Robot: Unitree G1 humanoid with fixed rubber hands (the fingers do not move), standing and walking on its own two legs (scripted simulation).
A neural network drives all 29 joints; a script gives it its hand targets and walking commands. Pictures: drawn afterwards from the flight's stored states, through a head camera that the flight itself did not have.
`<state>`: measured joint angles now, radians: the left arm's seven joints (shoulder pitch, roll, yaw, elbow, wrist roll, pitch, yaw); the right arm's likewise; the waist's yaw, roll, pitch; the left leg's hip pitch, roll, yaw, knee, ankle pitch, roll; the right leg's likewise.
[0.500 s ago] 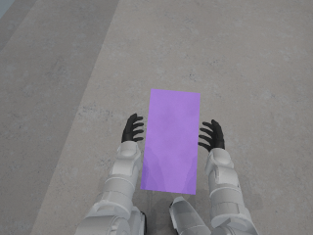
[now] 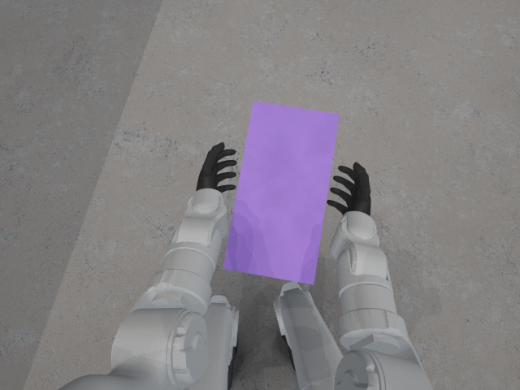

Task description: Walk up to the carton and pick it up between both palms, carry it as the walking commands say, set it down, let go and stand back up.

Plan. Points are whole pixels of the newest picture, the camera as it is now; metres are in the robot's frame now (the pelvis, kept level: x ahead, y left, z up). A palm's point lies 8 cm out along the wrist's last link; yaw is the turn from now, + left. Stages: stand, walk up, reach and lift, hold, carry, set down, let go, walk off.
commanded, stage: set down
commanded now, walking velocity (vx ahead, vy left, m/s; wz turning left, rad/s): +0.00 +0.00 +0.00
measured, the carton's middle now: (280, 194) +0.43 -0.08 -0.15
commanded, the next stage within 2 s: none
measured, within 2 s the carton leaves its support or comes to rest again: neither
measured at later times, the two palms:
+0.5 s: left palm (217, 196) +0.44 +0.04 -0.15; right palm (340, 213) +0.38 -0.18 -0.15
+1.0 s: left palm (226, 200) +0.46 +0.03 -0.23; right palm (333, 214) +0.40 -0.19 -0.23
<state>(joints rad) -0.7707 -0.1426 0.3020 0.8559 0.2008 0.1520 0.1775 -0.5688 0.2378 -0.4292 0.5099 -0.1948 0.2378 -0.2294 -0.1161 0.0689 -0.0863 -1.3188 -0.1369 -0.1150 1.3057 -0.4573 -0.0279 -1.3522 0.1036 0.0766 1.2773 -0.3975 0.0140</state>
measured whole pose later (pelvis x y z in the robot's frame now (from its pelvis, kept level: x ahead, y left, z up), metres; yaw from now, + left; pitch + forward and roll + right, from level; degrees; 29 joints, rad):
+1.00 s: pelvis -0.03 +0.01 -0.14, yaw +0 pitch +40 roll +0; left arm -1.07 -0.07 0.28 0.86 0.14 0.22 0.27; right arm -0.92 0.12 -0.49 0.57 -0.18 0.29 -0.19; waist -0.13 0.11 -0.03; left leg -1.94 -0.21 -0.08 1.78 -0.53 -0.04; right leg -1.97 0.13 0.09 1.74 -0.47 0.07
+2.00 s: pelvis -0.05 +0.00 -0.24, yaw +1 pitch +29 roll +0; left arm -1.45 0.14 0.14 0.97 0.03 0.25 0.25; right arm -1.31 -0.06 -0.42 0.71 -0.05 0.27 -0.20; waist -0.16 0.04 0.52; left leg -2.06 -0.23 -0.06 2.14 -0.57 -0.08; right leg -2.10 0.12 0.03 2.09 -0.49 0.06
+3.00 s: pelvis -0.03 +0.01 -0.28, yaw +1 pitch +31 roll -2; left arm -1.54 0.22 0.03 1.30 -0.04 0.14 0.16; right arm -1.35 -0.15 -0.35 1.04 -0.02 0.18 -0.07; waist -0.18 0.06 0.44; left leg -2.18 -0.18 0.00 2.28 -0.63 -0.01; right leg -2.19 0.03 -0.01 2.23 -0.57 0.03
